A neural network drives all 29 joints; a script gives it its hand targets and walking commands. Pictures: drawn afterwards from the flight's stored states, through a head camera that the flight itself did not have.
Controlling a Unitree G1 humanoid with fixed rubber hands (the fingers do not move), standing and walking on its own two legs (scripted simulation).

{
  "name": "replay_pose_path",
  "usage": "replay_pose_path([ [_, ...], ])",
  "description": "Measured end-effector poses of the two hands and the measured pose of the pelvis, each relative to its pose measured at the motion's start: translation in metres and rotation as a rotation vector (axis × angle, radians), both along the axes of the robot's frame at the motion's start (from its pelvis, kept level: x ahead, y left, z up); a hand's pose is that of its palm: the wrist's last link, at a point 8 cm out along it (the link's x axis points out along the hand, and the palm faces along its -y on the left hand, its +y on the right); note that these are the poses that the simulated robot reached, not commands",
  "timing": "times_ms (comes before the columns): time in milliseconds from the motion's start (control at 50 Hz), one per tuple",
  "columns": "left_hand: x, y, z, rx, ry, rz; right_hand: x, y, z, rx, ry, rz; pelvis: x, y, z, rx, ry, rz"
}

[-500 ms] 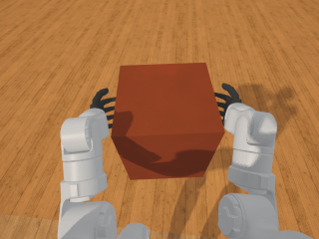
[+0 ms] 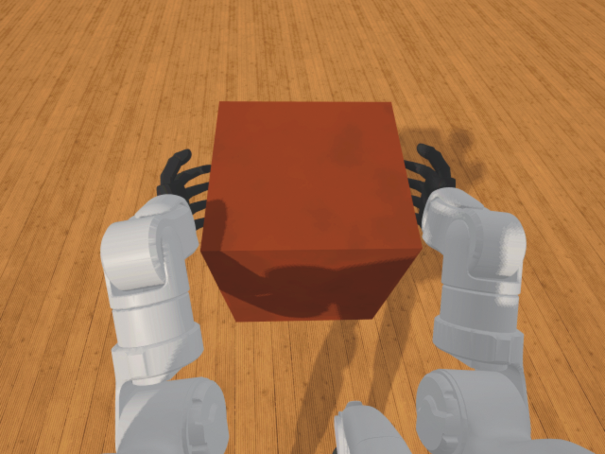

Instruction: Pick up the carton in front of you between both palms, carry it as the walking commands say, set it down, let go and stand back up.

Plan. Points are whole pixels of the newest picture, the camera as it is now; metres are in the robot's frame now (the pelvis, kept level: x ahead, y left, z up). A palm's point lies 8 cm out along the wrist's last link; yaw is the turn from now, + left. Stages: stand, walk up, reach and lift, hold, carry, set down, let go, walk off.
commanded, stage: carry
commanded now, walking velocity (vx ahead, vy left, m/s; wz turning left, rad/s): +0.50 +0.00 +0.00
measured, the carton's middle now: (305, 223) +0.39 -0.03 +0.07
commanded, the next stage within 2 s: none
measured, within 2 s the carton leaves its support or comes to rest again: neither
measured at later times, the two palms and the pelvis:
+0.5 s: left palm (193, 106) +0.62 +0.14 +0.11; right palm (366, 95) +0.64 -0.16 +0.10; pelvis +0.33 -0.03 +0.01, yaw +2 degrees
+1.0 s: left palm (195, 31) +0.89 +0.15 +0.10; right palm (335, 25) +0.89 -0.15 +0.11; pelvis +0.66 +0.00 +0.01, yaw +0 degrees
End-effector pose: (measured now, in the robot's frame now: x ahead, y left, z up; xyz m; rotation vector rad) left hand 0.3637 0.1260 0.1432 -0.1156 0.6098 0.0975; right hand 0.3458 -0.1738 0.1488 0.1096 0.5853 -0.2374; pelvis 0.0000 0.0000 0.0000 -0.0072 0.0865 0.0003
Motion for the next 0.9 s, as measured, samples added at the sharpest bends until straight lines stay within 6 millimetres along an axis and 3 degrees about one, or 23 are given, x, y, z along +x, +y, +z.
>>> replay_pose_path([
  [120,0.077,-0.002,0.02,0.027,-0.065,0.035,0.092,-0.002,0.019,0.003,-0.064,0.05,0.086,-0.016,-0.004,0.012,0.007,0.005],
  [180,0.117,-0.005,0.019,0.052,-0.067,0.056,0.14,-0.006,0.014,0.003,-0.066,0.086,0.133,-0.029,-0.017,0.01,-0.007,0.018],
  [260,0.155,-0.005,0.003,0.074,0.03,0.086,0.19,-0.005,-0.005,0.018,0.029,0.122,0.178,-0.038,-0.011,0.013,-0.006,0.028],
  [460,0.239,0.007,-0.031,0.024,0.113,0.164,0.282,0.008,-0.041,0.071,0.108,0.112,0.297,-0.034,0.014,0.038,0.016,0.037],
  [540,0.279,0.014,-0.041,0.033,0.077,0.119,0.314,0.015,-0.052,0.05,0.073,0.103,0.356,-0.021,0.008,0.027,0.007,0.041],
  [620,0.33,0.028,-0.052,0.049,0.025,0.073,0.358,0.029,-0.057,0.0,0.023,0.104,0.42,-0.002,-0.012,0.017,-0.013,0.02],
  [680,0.358,0.034,-0.061,0.043,0.063,0.053,0.384,0.035,-0.061,-0.027,0.061,0.1,0.457,0.007,-0.009,0.025,-0.011,0.0],
  [800,0.408,0.035,-0.059,0.05,0.139,0.005,0.422,0.036,-0.057,-0.04,0.141,0.071,0.527,0.016,0.01,-0.008,-0.017,-0.007],
  [900,0.461,0.033,-0.046,0.05,0.095,0.008,0.477,0.034,-0.043,-0.041,0.097,0.071,0.59,0.013,0.015,-0.013,-0.025,0.001],
])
